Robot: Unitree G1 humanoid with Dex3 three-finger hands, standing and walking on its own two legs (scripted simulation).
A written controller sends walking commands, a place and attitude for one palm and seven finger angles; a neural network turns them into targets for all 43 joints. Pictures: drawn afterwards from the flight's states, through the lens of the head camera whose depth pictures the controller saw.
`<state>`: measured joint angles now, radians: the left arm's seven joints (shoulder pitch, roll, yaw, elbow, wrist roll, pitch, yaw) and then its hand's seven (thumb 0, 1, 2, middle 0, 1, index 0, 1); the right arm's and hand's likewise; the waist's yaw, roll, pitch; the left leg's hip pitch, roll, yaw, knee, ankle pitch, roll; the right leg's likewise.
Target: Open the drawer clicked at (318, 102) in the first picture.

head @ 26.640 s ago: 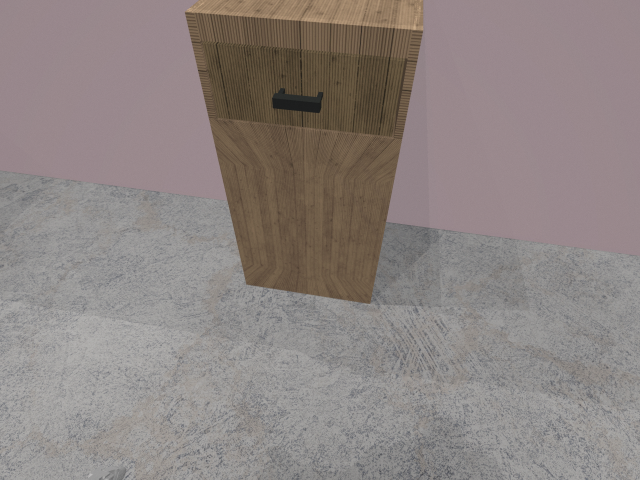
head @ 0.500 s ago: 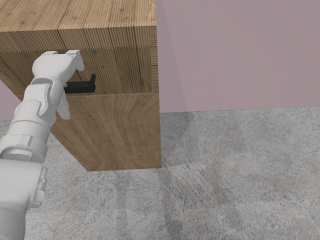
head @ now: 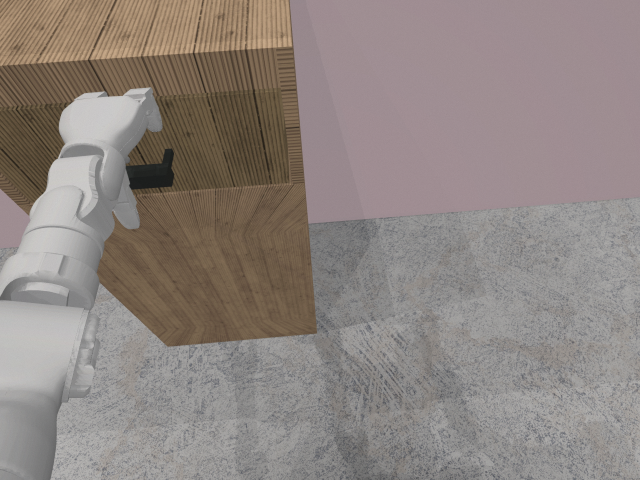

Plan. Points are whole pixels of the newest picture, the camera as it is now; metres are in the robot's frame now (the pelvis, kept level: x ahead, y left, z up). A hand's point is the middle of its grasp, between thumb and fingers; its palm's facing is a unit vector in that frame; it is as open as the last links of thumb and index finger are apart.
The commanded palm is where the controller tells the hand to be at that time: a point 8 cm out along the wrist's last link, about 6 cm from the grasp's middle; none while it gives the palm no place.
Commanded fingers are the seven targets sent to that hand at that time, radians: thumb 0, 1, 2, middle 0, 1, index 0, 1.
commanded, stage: lower the fingers behind the handle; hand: left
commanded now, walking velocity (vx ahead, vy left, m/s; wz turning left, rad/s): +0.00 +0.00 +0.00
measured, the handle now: (136, 167) +0.54 +0.25 +0.06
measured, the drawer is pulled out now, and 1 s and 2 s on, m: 0.00 0.00 0.00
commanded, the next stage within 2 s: close the thumb around the handle in 1.66 s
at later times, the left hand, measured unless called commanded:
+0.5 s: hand (128, 178) +0.49 +0.24 +0.09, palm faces -0.03 -0.02 -1.00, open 13.8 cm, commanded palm +0.47 +0.25 +0.14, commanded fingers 0.00 -0.50 0.30 -0.30 -1.20 -0.30 -1.20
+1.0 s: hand (130, 193) +0.49 +0.25 +0.06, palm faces -0.04 +0.00 -1.00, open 13.8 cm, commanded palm +0.47 +0.24 +0.11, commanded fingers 0.00 -0.50 0.30 -0.30 -1.20 -0.30 -1.20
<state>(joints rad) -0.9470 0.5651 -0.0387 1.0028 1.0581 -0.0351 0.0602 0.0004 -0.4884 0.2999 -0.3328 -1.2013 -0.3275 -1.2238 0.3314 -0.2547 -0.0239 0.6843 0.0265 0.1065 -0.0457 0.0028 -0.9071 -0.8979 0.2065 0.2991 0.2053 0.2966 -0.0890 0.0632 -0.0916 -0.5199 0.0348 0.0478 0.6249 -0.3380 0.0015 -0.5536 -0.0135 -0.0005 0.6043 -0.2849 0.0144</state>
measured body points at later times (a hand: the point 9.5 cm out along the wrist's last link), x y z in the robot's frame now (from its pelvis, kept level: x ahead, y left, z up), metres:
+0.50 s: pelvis +0.00 +0.01 +0.00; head +0.09 +0.00 +0.44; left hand +0.49 +0.24 +0.14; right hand +0.04 -0.27 -0.13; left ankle -0.03 +0.12 -0.72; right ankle +0.00 -0.13 -0.72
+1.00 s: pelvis +0.00 +0.01 -0.01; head +0.09 +0.01 +0.43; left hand +0.48 +0.25 +0.12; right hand +0.03 -0.26 -0.14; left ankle -0.03 +0.12 -0.72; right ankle +0.00 -0.13 -0.72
